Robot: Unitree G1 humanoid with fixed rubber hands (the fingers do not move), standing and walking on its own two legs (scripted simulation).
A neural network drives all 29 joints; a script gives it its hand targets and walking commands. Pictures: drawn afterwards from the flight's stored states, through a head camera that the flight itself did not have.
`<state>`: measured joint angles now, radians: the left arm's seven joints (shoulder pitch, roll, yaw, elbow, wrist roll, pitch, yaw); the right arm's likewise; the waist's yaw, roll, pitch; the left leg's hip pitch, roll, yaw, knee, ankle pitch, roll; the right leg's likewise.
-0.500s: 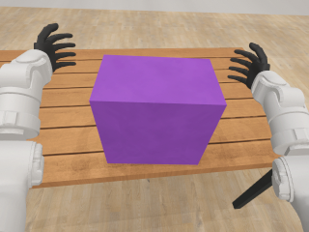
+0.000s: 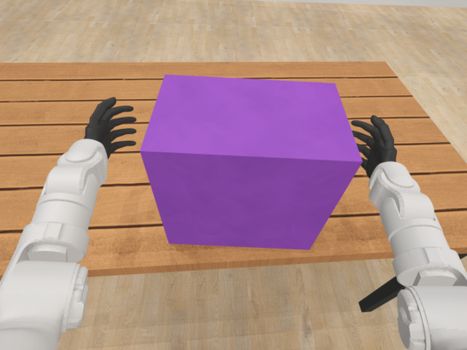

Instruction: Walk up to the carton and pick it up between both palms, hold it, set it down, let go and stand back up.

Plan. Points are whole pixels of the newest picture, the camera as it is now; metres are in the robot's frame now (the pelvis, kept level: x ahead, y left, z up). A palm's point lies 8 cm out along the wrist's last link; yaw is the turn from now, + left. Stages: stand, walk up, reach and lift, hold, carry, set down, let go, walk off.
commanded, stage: reach and lift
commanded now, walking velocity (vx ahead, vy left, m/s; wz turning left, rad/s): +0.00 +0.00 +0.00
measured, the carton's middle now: (244, 170) +0.42 -0.04 +0.07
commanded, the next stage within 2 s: none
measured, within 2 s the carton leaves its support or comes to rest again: neither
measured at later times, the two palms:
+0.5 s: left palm (111, 148) +0.44 +0.19 +0.12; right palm (361, 170) +0.37 -0.24 +0.10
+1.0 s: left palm (130, 149) +0.44 +0.16 +0.11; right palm (348, 167) +0.38 -0.22 +0.11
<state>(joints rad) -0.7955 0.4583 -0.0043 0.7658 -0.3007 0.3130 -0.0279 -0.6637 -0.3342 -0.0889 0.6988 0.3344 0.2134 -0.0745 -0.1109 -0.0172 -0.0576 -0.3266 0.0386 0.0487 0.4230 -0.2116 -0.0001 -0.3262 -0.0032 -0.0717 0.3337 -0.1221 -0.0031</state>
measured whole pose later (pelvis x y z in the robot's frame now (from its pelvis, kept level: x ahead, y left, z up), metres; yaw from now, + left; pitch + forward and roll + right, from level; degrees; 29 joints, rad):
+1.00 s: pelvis +0.00 +0.00 +0.00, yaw -2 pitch +5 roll -1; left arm -0.82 0.30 0.03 0.90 -0.18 0.18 0.02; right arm -0.71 -0.17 -0.05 0.79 0.28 0.12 -0.21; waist -0.09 -0.01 -0.05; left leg -0.29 0.05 0.08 0.43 -0.23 0.00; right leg -0.31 0.00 -0.04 0.34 -0.13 0.00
